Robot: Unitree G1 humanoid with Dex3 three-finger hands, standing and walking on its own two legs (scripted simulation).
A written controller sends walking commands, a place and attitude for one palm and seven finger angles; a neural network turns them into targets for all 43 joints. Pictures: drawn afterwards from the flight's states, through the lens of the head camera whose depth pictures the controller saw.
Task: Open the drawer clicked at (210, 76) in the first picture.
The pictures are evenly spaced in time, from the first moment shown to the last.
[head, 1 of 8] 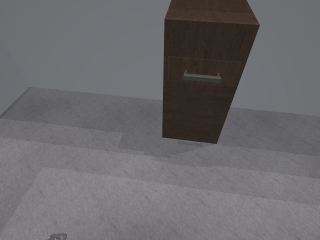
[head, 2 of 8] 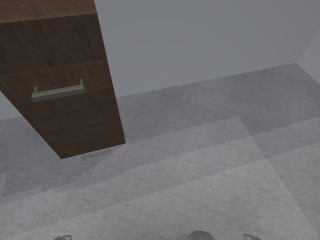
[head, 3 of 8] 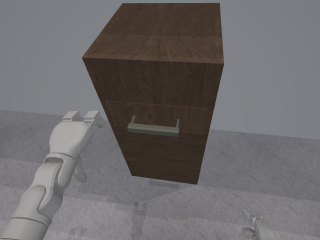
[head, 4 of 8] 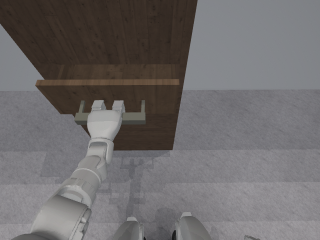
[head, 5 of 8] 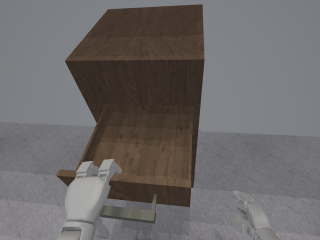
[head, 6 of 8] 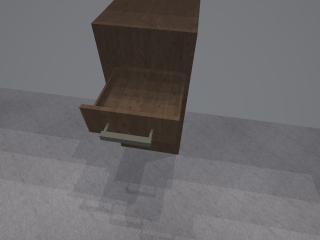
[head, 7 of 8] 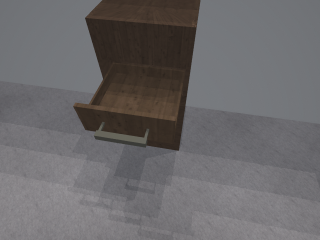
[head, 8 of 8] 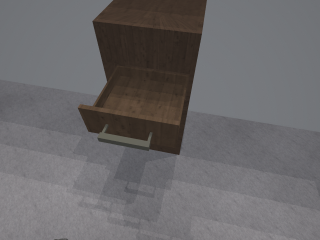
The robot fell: no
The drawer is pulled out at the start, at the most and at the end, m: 0.00 0.30 0.30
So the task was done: yes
